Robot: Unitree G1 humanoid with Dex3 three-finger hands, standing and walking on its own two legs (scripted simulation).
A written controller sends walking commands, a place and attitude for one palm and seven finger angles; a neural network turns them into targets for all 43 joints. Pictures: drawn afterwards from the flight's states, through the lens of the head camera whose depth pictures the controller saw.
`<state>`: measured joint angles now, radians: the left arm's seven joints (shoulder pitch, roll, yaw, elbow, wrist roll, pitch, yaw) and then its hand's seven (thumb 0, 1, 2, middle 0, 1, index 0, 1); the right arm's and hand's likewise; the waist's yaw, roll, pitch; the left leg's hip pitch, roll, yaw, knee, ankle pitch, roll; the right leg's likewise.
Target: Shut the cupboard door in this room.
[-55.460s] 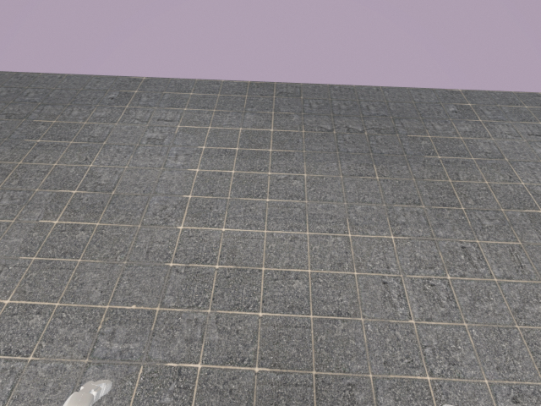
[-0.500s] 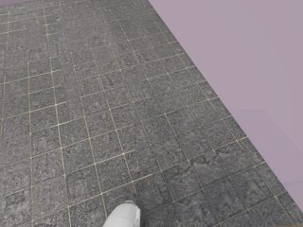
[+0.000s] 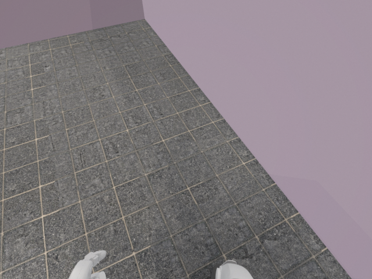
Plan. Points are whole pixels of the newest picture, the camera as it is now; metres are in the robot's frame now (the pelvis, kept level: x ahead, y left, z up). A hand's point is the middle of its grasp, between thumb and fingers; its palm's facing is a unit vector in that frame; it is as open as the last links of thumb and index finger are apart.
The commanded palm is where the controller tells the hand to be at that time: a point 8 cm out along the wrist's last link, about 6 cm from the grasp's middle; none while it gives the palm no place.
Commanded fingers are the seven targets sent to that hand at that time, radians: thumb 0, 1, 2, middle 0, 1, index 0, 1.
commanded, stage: walk around to get in front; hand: left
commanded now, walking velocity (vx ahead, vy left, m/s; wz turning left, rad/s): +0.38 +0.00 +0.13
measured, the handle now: out of the picture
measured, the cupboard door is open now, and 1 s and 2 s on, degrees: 0 0 0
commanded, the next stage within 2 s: walk to a spot facing it in 0.96 s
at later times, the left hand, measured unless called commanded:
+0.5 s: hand out of the picture +0.12 +0.13 -0.17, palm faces +0.25 -0.96 -0.15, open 7.3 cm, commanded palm none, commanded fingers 0.00 0.90 0.90 -0.20 -0.30 -0.20 -0.30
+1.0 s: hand (123, 139) +0.57 +0.23 -0.15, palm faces +0.09 -0.98 -0.20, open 7.4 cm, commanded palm none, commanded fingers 0.00 0.90 0.90 -0.20 -0.30 -0.20 -0.30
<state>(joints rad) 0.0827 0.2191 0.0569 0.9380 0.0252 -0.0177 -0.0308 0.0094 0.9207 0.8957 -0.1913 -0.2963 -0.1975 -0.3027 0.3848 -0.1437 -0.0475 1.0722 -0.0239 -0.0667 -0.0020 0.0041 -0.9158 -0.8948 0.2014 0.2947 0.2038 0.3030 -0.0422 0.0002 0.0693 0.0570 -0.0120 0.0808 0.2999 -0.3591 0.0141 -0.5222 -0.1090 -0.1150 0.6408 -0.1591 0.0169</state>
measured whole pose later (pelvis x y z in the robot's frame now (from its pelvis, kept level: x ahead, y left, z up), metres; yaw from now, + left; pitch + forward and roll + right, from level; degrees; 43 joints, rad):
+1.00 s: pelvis +0.45 +0.03 +0.00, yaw +7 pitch +0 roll +1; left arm 0.06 0.21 0.06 0.95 0.03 -0.02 -0.03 0.00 0.91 0.90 -0.19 -0.30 -0.20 -0.30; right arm 0.39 -0.17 -0.06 1.09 -0.02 -0.06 -0.01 0.00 -0.92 -0.89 0.20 0.29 0.20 0.30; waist -0.04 -0.01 0.07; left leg 0.06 0.00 0.16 0.29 -0.35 0.01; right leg -0.54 -0.11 -0.13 0.68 -0.16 0.01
